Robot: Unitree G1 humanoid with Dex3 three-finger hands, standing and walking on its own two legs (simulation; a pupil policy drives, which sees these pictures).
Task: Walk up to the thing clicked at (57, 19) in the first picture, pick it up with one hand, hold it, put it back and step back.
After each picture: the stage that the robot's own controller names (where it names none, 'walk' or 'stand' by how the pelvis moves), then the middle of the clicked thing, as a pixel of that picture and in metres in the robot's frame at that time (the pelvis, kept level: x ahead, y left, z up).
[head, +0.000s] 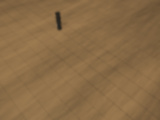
stand; (58, 21) +1.86 +0.31 -0.66
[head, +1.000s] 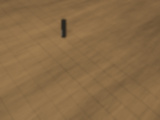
walk; (63, 28) +1.73 +0.16 -0.64
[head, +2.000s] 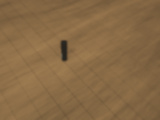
walk; (64, 51) +1.16 +0.16 -0.65
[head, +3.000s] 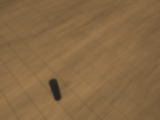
walk; (55, 90) +0.72 +0.24 -0.63
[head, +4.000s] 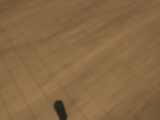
walk; (61, 111) +0.50 +0.22 -0.64
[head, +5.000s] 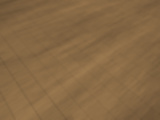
stand; out of the picture +0.43 +0.19 -0.65
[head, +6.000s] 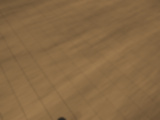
stand; out of the picture +0.42 +0.15 -0.65
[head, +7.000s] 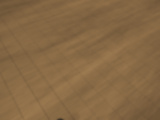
stand; out of the picture +0.41 +0.14 -0.66
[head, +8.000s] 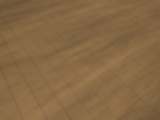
stand; out of the picture +0.40 +0.14 -0.66
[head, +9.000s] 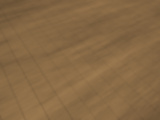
stand; out of the picture +0.40 +0.13 -0.66
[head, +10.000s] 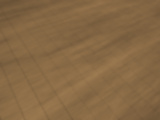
stand; out of the picture +0.39 +0.12 -0.66
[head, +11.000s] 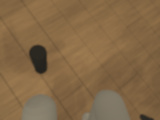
go down; (39, 61) +0.48 +0.14 -0.33
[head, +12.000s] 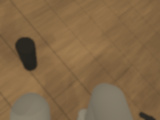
go down; (28, 56) +0.49 +0.15 -0.28
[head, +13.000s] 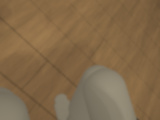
close in; out of the picture +0.49 +0.20 -0.18
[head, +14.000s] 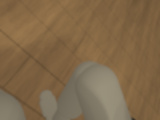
close; out of the picture +0.49 +0.22 -0.18
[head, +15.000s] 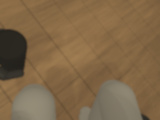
lift; (12, 58) +0.39 +0.22 -0.06
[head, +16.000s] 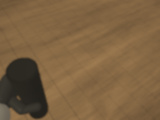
hold; (32, 93) +0.31 +0.15 +0.07
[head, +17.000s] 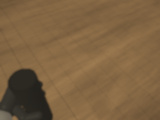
hold; (35, 102) +0.29 +0.15 +0.03
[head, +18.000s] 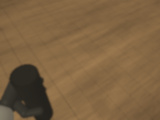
hold; (36, 98) +0.30 +0.15 +0.04
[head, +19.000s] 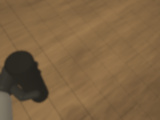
crouch; (31, 81) +0.36 +0.15 -0.02
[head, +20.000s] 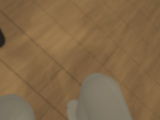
lower; out of the picture +0.53 +0.19 -0.06
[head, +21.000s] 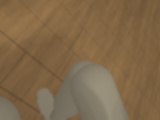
lower; out of the picture +0.48 +0.23 -0.19
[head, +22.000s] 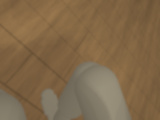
lower; out of the picture +0.46 +0.22 -0.18
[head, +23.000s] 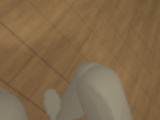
lower; out of the picture +0.45 +0.22 -0.18
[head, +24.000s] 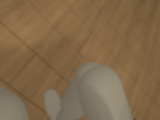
lower; out of the picture +0.45 +0.22 -0.18
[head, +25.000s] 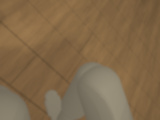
open; out of the picture +0.45 +0.19 -0.18
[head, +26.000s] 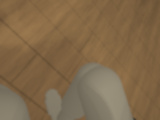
rise; out of the picture +0.44 +0.19 -0.18
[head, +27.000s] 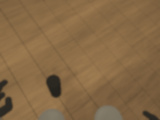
walk; (54, 87) +0.43 +0.12 -0.41
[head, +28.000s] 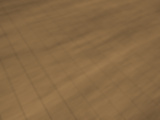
stand; out of the picture +0.37 +0.11 -0.60
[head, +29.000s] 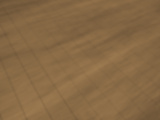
stand; out of the picture +0.37 +0.11 -0.60
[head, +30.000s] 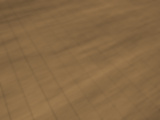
stand; out of the picture +0.39 +0.10 -0.65
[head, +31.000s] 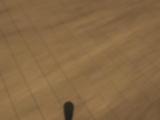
walk; (68, 112) +0.44 +0.05 -0.63
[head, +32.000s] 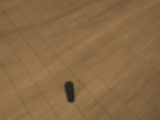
walk; (70, 92) +0.60 +0.11 -0.62
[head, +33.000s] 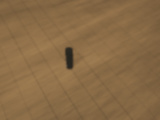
walk; (69, 59) +0.92 +0.11 -0.63
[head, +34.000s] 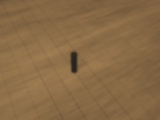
stand; (74, 62) +1.06 +0.09 -0.64
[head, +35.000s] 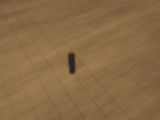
stand; (71, 63) +1.06 +0.10 -0.66
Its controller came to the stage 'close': yes
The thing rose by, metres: 0.68
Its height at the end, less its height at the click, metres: +0.00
